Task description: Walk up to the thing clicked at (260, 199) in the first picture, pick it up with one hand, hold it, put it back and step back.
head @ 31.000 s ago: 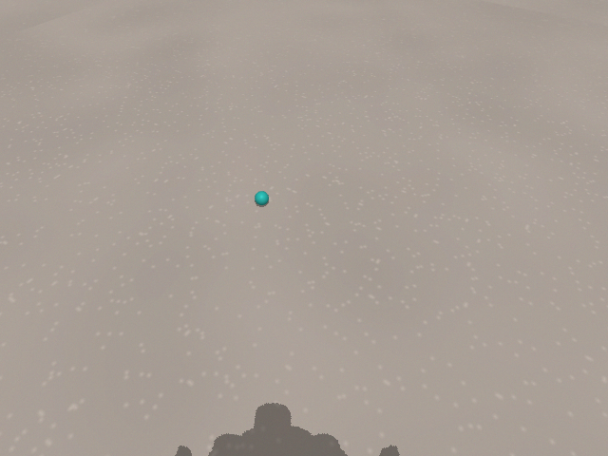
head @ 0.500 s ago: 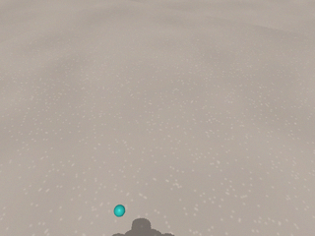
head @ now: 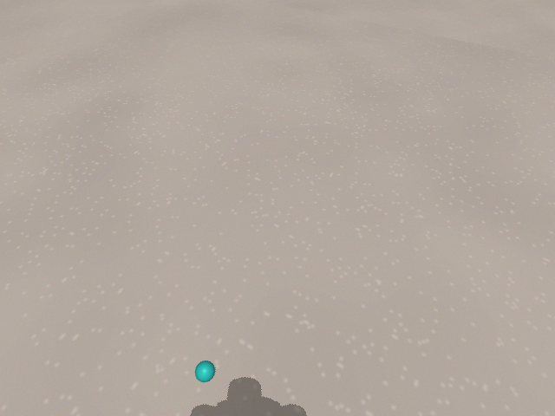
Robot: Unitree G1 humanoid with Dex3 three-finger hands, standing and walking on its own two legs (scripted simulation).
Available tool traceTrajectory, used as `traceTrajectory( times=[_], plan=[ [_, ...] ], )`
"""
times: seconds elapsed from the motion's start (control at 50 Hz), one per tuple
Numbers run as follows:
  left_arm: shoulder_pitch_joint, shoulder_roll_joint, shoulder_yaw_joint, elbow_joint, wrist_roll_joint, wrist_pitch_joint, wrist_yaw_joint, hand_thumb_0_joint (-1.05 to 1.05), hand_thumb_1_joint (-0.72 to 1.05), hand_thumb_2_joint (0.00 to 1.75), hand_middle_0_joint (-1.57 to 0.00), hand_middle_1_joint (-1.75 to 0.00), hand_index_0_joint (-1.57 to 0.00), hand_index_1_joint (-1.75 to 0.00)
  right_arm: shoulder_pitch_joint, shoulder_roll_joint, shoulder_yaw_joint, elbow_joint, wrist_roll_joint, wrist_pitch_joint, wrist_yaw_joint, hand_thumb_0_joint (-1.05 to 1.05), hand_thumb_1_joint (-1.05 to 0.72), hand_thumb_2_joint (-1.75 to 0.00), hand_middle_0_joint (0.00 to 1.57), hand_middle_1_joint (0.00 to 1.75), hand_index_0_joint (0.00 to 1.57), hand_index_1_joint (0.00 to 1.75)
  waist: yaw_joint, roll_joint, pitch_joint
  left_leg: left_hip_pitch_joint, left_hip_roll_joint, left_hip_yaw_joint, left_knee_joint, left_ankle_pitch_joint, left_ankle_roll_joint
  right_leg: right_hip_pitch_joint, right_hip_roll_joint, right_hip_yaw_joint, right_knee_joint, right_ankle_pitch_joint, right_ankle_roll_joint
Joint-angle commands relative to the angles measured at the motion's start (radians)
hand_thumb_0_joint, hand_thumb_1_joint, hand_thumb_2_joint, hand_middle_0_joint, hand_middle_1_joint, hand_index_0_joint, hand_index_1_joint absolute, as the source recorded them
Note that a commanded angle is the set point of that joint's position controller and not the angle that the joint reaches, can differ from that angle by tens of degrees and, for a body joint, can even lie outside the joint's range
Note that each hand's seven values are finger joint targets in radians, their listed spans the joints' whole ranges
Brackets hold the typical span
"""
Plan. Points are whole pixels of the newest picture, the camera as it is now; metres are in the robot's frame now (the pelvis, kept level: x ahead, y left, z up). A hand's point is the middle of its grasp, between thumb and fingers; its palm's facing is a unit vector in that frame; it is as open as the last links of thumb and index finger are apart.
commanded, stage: stand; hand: left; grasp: from above
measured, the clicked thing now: (205, 371) +0.41 +0.24 -0.75
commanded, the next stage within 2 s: step back in 1.00 s
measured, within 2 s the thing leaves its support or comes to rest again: neither
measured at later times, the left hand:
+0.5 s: hand out of the picture +0.07 +0.24 -0.16, palm faces +0.00 -0.95 -0.32, open 7.4 cm
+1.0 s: hand out of the picture +0.07 +0.25 -0.16, palm faces -0.02 -0.94 -0.33, open 7.4 cm
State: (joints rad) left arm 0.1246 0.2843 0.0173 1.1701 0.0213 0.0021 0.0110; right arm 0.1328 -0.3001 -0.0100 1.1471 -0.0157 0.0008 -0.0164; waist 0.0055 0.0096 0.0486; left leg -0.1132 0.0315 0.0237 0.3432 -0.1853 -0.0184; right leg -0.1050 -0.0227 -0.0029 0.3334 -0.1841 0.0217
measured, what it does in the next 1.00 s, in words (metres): stands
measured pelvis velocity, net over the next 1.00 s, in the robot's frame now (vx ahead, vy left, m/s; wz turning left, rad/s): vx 0.00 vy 0.00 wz -0.01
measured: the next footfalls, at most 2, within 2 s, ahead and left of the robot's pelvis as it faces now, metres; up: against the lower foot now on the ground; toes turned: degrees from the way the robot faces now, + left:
left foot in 1.48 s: -0.07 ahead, +0.13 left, +0.00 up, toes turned -2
right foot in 1.90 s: -0.17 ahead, -0.11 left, +0.00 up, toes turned -2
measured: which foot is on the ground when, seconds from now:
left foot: down 0.00-1.00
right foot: down 0.00-1.00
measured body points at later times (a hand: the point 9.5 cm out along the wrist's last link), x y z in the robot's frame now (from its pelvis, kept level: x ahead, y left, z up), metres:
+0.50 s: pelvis +0.01 +0.00 +0.00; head +0.01 +0.00 +0.45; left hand +0.07 +0.29 -0.14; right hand +0.07 -0.29 -0.14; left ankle +0.00 +0.13 -0.75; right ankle +0.00 -0.13 -0.75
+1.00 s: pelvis +0.00 +0.00 +0.00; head +0.01 +0.00 +0.45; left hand +0.07 +0.29 -0.14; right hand +0.07 -0.30 -0.14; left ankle +0.00 +0.13 -0.75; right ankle +0.00 -0.13 -0.75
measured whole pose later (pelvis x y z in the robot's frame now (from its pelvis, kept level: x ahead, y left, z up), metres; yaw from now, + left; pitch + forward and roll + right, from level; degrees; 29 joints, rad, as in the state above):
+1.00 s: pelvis +0.00 +0.00 +0.00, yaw -1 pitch -2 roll +0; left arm 0.12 0.33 0.01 1.15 0.01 0.00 0.00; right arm 0.12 -0.33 -0.01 1.14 -0.01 -0.01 0.00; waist 0.00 0.01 0.05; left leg -0.10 0.03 0.04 0.32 -0.18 -0.02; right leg -0.10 -0.02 0.01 0.32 -0.18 0.02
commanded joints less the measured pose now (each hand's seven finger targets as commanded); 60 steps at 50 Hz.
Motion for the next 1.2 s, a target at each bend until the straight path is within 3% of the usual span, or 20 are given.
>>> traceTrajectory(
  times=[0.0, 0.06, 0.16, 0.96, 0.98, 1.04, 1.14, 1.18],
  plan=[
    [-0.018, 0.200, 0.038, -0.050, -0.004, -0.023, 0.016, 0.00, 0.90, 0.90, -0.20, -0.30, -0.20, -0.30, -0.019, -0.183, -0.027, -0.046, -0.001, -0.024, -0.007, 0.00, -0.90, -0.90, 0.20, 0.30, 0.20, 0.30, -0.004, -0.006, -0.045, 0.008, 0.092, -0.086, -0.063, 0.113, 0.033, -0.001, -0.097, 0.080, -0.047, 0.141, -0.033],
    [-0.013, 0.183, 0.034, -0.048, -0.004, -0.023, 0.017, 0.00, 0.90, 0.90, -0.20, -0.30, -0.20, -0.30, -0.016, -0.173, -0.025, -0.043, 0.001, -0.026, -0.008, 0.00, -0.90, -0.90, 0.20, 0.30, 0.20, 0.30, -0.004, 0.001, -0.063, 0.022, 0.093, -0.077, -0.052, 0.168, 0.036, 0.013, -0.098, 0.074, -0.035, 0.202, -0.034],
    [-0.018, 0.198, 0.040, -0.056, -0.005, -0.022, 0.016, 0.00, 0.90, 0.90, -0.20, -0.30, -0.20, -0.30, -0.024, -0.199, -0.034, -0.047, -0.002, -0.029, -0.010, 0.00, -0.90, -0.90, 0.20, 0.30, 0.20, 0.30, -0.003, 0.001, -0.056, 0.023, 0.099, -0.077, -0.052, 0.160, 0.037, 0.006, -0.100, 0.080, -0.040, 0.184, -0.034],
    [-0.045, 0.255, 0.037, -0.083, -0.010, -0.031, 0.003, 0.00, 0.90, 0.90, -0.20, -0.30, -0.20, -0.30, -0.044, -0.235, -0.032, -0.065, 0.000, -0.033, 0.005, 0.00, -0.90, -0.90, 0.20, 0.30, 0.20, 0.30, -0.009, -0.007, -0.049, 0.022, 0.106, -0.082, -0.077, 0.095, 0.032, -0.015, -0.103, 0.089, -0.056, 0.128, -0.037],
    [-0.049, 0.327, 0.065, -0.123, -0.029, -0.021, 0.006, 0.00, 0.90, 0.90, -0.20, -0.30, -0.20, -0.30, -0.081, -0.312, -0.060, -0.086, 0.013, -0.013, 0.008, 0.00, -0.90, -0.90, 0.20, 0.30, 0.20, 0.30, -0.014, -0.021, 0.041, -0.042, 0.098, -0.103, 0.017, 0.258, 0.058, -0.097, -0.088, 0.099, 0.038, 0.314, -0.042],
    [-0.019, 0.301, 0.065, -0.168, -0.033, -0.014, 0.013, 0.00, 0.90, 0.90, -0.20, -0.30, -0.20, -0.30, -0.043, -0.297, -0.066, -0.120, 0.027, 0.000, 0.010, 0.00, -0.90, -0.90, 0.20, 0.30, 0.20, 0.30, -0.023, 0.002, -0.100, -0.003, 0.120, -0.088, 0.085, 0.406, 0.096, -0.063, -0.070, 0.071, 0.153, 0.357, -0.065],
    [-0.013, 0.293, 0.061, -0.235, -0.021, 0.008, 0.011, 0.00, 0.90, 0.90, -0.20, -0.30, -0.20, -0.30, -0.068, -0.317, -0.090, -0.188, 0.025, 0.026, 0.011, 0.00, -0.90, -0.90, 0.20, 0.30, 0.20, 0.30, -0.023, 0.059, -0.140, -0.075, 0.144, -0.112, 0.145, 0.309, 0.156, -0.103, -0.039, 0.060, 0.290, 0.246, -0.087],
    [0.016, 0.309, 0.066, -0.247, -0.015, 0.011, 0.011, 0.00, 0.90, 0.90, -0.20, -0.30, -0.20, -0.30, -0.091, -0.310, -0.094, -0.218, 0.026, 0.035, 0.012, 0.00, -0.90, -0.90, 0.20, 0.30, 0.20, 0.30, -0.004, 0.026, -0.154, -0.104, 0.108, -0.089, 0.243, 0.202, 0.154, -0.127, -0.075, 0.105, 0.270, 0.240, -0.124]
  ],
)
